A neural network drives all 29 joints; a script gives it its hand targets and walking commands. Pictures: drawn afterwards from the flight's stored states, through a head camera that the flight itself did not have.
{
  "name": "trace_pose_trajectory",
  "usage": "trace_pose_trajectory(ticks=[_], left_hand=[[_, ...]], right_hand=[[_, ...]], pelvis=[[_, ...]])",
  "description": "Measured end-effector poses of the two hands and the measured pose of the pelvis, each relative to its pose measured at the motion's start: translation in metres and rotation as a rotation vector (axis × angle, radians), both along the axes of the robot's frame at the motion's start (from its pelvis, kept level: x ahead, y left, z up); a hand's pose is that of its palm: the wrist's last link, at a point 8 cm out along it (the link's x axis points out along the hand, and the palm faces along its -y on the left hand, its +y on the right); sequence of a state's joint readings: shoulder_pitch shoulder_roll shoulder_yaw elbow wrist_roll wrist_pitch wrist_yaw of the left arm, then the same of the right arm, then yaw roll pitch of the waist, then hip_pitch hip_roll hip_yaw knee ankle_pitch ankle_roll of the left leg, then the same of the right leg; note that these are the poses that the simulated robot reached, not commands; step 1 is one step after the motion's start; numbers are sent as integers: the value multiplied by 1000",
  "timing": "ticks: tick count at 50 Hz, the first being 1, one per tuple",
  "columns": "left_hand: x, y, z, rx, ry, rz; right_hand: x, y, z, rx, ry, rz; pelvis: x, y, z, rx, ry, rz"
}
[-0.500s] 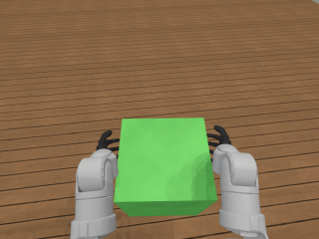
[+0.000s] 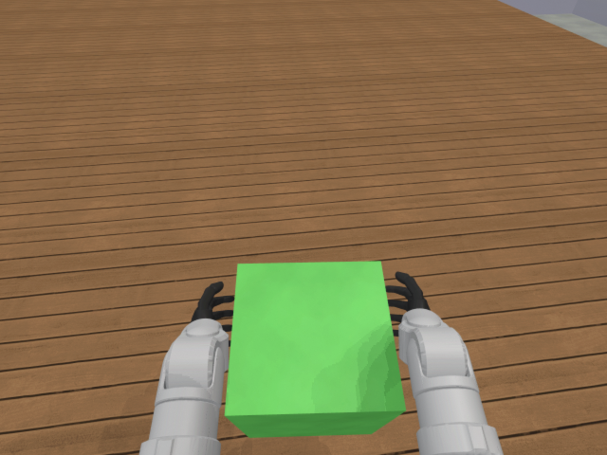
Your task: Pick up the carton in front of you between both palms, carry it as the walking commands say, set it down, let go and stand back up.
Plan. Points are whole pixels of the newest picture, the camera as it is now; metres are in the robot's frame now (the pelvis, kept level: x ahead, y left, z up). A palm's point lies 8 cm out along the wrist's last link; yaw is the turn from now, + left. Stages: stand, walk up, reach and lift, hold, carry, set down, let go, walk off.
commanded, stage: carry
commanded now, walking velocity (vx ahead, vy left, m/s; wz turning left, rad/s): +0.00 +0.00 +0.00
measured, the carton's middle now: (310, 356) +0.30 +0.00 -0.07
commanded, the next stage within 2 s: hold in 0.94 s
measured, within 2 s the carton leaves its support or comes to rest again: neither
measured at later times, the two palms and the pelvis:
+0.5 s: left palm (204, 351) +0.25 +0.14 +0.04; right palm (431, 341) +0.26 -0.16 +0.05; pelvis -0.03 -0.01 +0.00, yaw +0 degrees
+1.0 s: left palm (211, 358) +0.24 +0.13 +0.04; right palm (442, 349) +0.25 -0.17 +0.04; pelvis -0.04 -0.02 +0.00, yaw -1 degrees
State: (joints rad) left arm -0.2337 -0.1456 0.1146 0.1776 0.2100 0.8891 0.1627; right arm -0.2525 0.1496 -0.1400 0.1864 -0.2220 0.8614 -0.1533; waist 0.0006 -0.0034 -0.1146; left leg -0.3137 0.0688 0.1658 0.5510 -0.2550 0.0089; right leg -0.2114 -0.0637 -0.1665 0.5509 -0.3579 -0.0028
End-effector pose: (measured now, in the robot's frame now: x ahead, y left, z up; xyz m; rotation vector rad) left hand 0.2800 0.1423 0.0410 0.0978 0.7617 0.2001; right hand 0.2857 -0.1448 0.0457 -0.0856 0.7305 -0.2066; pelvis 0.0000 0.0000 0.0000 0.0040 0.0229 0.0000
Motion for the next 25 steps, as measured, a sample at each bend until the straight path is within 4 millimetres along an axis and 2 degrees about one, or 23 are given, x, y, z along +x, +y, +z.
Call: trace_pose_trajectory(ticks=[13,19,25], left_hand=[[-13,2,-4,-38,-77,-44],[-19,-1,2,-45,-98,-43],[-26,-4,0,-44,-75,-49]], right_hand=[[-14,-7,-5,42,-77,55],[-21,-9,2,46,-99,48],[-28,-13,-1,45,-76,48]], pelvis=[[-25,-3,2,-4,-3,0],[-30,-5,1,-4,2,-1],[-32,-7,1,-3,2,-2]])
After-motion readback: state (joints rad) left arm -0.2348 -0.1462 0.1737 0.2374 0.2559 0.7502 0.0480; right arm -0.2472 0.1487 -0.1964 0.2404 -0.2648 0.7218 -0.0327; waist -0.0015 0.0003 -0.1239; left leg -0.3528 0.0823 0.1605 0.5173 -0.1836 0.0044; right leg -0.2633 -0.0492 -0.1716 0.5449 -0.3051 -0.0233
